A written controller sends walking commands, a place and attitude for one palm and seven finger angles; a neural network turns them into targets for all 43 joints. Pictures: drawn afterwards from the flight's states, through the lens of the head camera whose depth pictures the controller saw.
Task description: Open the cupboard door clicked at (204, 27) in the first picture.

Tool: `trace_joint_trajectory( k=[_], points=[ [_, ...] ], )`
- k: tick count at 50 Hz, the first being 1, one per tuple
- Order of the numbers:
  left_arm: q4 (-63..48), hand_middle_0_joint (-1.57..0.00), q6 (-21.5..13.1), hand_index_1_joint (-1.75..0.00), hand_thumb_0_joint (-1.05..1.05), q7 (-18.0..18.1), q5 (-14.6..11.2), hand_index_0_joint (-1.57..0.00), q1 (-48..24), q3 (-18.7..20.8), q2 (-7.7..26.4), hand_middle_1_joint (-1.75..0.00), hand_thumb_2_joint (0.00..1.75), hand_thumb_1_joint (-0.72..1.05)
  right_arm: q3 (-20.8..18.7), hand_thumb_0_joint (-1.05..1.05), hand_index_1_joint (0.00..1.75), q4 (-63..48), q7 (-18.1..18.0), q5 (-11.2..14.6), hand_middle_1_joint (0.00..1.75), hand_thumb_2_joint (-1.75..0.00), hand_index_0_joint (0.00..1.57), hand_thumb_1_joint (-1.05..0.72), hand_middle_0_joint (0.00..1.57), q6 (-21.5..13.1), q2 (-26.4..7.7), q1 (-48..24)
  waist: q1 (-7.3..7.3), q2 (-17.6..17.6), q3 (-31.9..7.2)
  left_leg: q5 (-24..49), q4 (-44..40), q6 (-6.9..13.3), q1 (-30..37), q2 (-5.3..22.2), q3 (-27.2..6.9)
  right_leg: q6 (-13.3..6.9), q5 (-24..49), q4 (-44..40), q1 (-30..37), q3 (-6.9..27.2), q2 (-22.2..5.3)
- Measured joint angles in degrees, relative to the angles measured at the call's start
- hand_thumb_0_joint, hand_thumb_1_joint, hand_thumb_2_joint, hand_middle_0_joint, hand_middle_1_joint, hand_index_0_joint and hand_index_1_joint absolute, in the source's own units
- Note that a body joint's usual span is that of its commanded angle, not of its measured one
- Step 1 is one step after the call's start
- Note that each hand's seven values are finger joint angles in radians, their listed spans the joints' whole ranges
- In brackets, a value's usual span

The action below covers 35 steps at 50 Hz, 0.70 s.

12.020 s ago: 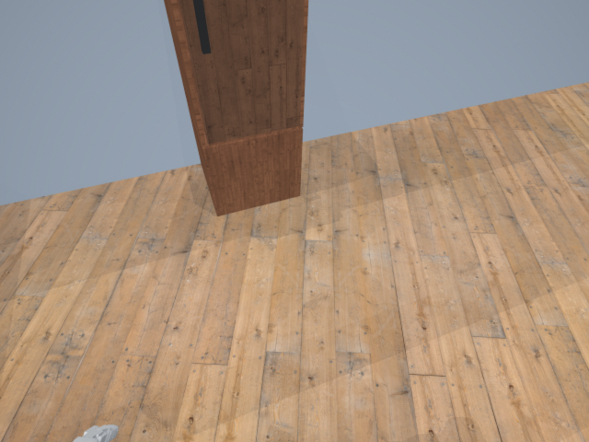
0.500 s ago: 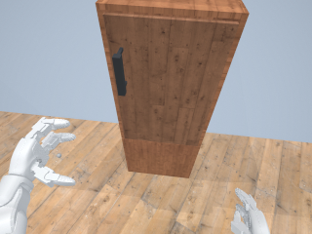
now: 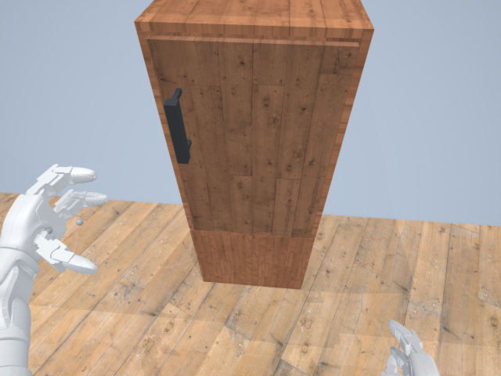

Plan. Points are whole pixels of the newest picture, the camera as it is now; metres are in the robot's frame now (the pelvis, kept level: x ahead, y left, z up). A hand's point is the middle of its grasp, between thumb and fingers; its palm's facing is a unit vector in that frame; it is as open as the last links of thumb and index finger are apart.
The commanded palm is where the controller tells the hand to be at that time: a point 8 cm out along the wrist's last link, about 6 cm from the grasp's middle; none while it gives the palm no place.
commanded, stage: raise the hand with hooked fingers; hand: left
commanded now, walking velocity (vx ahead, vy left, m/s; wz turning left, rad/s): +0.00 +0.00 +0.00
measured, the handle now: (180, 127) +0.56 +0.19 +0.10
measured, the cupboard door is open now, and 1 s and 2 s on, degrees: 0 0 0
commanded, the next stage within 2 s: move the hooked fingers beside the handle in 0.32 s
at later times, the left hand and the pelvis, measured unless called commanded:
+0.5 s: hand (84, 224) +0.29 +0.27 +0.12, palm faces +0.03 -1.00 -0.02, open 14.0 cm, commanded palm +0.27 +0.31 +0.12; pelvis +0.00 -0.01 +0.00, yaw +0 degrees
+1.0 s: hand (106, 185) +0.37 +0.27 +0.11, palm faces -0.02 -1.00 +0.00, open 14.0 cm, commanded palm +0.35 +0.31 +0.11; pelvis +0.00 +0.01 -0.01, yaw -1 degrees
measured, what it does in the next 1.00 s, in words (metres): stands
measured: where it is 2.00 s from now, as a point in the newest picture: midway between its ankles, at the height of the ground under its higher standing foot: outside the picture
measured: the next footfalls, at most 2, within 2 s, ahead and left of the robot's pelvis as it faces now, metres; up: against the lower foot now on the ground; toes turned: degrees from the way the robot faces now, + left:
none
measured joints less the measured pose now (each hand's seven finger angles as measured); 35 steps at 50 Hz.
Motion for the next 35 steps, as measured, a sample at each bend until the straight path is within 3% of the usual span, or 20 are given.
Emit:
trace_joint_trajectory(
  k=[9,23,35],
  points=[
    [-1.6,-0.30,-1.4,-1.20,-0.01,1.8,0.6,-0.30,1.5,0.2,-1.9,-1.20,0.30,-0.50,-0.4,0.01,0.30,-0.1,-0.1,-0.2,0.30,-0.90,0.20,-0.91,0.20,0.1,0.2,0.0,0.03,-0.2,0.4,0.0,-0.3,-0.4,0.6,0.4,0.2,-0.4,-0.1,0.0,0.3,0.2,0.4],
    [0.3,-0.30,-1.3,-1.20,-0.01,1.1,0.3,-0.30,0.3,-0.2,-1.5,-1.20,0.30,-0.50,0.3,0.01,0.30,0.0,-0.5,0.0,0.30,-0.90,0.20,-0.90,0.21,0.1,0.9,-0.8,0.48,0.2,0.0,0.3,-0.4,-0.5,0.5,0.3,0.0,-0.5,-0.1,0.3,0.2,0.1,0.3],
    [11.2,-0.30,-2.8,-1.20,-0.01,0.9,2.4,-0.30,-10.5,-1.0,0.7,-1.20,0.30,-0.50,0.5,0.01,0.30,1.1,-1.0,0.1,0.30,-0.90,0.20,-0.90,0.21,0.9,0.4,-1.1,-0.35,-0.6,0.6,0.2,1.3,-0.3,-2.2,0.1,-0.6,-0.4,0.0,1.3,-2.0,-0.5,0.1]
  ],
)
